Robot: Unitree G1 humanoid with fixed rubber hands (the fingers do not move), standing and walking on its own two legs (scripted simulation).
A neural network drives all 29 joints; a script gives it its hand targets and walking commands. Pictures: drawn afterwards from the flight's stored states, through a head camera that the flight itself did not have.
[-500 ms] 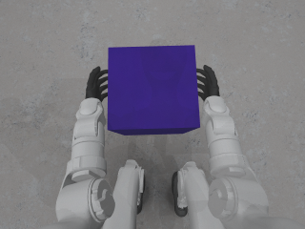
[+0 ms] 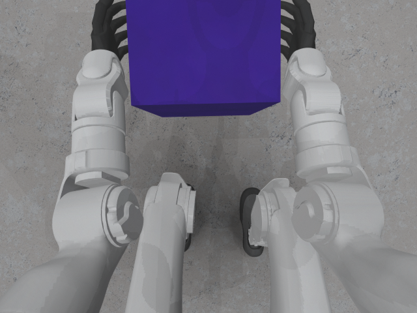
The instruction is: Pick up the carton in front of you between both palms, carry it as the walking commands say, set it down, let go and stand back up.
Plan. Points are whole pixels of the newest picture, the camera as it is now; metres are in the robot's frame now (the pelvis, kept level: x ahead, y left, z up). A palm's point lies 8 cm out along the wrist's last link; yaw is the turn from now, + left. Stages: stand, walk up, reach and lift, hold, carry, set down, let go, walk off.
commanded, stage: set down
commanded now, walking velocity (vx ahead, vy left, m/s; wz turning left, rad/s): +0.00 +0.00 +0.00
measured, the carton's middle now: (204, 57) +0.53 +0.07 -0.20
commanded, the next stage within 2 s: none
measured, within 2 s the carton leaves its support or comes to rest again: rests again in 0.72 s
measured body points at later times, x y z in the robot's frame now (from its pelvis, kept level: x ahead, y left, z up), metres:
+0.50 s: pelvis +0.00 +0.00 -0.08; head +0.38 +0.05 +0.15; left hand +0.56 +0.23 -0.25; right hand +0.58 -0.08 -0.26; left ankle +0.10 +0.11 -0.43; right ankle +0.10 -0.11 -0.43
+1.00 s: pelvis -0.01 -0.01 -0.10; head +0.36 +0.03 +0.14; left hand +0.54 +0.23 -0.27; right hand +0.57 -0.08 -0.27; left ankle +0.10 +0.11 -0.43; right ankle +0.10 -0.11 -0.43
